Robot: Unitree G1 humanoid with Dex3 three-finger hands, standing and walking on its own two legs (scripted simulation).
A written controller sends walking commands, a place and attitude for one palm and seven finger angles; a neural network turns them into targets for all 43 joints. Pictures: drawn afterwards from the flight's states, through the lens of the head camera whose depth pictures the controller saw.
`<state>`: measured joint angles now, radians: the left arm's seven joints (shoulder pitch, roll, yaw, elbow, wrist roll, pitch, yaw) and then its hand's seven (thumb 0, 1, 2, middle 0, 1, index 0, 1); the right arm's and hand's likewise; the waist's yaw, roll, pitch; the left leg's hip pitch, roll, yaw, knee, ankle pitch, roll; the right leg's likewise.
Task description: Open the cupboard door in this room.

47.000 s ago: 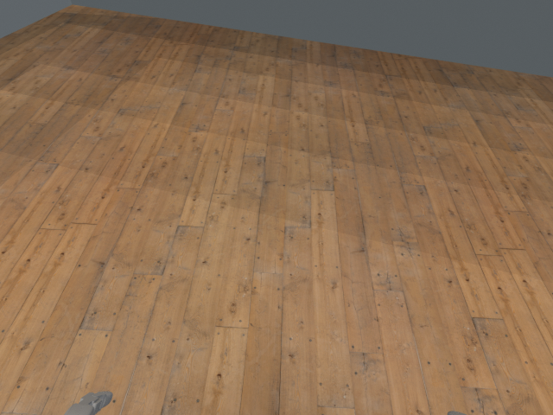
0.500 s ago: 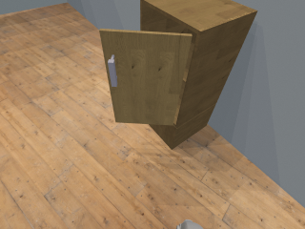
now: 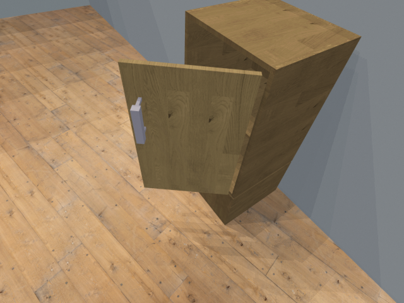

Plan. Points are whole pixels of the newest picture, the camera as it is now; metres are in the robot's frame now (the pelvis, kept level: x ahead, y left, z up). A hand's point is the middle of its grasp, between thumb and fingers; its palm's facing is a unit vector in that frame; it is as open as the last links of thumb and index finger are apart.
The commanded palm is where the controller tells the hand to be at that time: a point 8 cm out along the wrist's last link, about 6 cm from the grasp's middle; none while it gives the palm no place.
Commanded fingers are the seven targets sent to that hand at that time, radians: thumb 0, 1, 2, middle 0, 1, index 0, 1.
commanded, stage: come to a stop and stand still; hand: left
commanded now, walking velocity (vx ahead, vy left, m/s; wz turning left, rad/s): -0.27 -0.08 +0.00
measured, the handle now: (140, 120) +0.59 +0.23 -0.03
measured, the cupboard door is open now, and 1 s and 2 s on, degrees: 51 51 51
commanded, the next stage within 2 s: look again from close up in 0.90 s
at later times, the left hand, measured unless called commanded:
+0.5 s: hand out of the picture +0.04 +0.14 -0.17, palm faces +0.02 -0.98 -0.22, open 7.3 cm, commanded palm none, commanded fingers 0.00 0.90 0.90 -0.20 -0.30 -0.20 -0.30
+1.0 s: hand out of the picture -0.01 +0.11 -0.17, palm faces +0.03 -0.98 -0.18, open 7.3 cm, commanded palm none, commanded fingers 0.00 0.90 0.90 -0.20 -0.30 -0.20 -0.30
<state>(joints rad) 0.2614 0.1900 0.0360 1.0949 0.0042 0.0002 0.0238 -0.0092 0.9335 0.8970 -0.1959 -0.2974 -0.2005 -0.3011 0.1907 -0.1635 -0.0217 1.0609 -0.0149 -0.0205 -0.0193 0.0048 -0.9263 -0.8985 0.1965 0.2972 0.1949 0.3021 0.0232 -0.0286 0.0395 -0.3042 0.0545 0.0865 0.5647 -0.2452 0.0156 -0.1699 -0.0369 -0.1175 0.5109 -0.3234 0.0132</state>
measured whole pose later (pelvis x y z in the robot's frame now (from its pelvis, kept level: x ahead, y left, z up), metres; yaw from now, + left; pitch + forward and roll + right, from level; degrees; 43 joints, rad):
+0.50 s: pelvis -0.01 -0.05 +0.00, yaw +0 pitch +0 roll +0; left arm 0.22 0.19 0.03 1.02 0.01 0.01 0.02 0.00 0.91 0.90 -0.20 -0.30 -0.20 -0.30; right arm 0.19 -0.21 -0.04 1.06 -0.01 0.04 -0.02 0.00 -0.91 -0.90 0.20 0.30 0.20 0.30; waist -0.01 0.00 0.05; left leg -0.24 0.02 0.03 0.56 -0.27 -0.01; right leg -0.23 0.01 -0.06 0.53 -0.30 -0.04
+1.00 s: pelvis -0.02 -0.06 +0.01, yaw +0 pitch -1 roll +0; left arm 0.26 0.16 0.01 1.13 0.00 -0.01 0.02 0.00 0.92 0.90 -0.20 -0.30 -0.20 -0.30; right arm 0.29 -0.13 0.00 1.16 -0.02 0.01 -0.02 0.00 -0.91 -0.90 0.20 0.30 0.20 0.30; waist 0.00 -0.01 0.02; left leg -0.14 0.05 0.02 0.39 -0.22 -0.03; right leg -0.14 0.04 -0.07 0.37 -0.21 -0.06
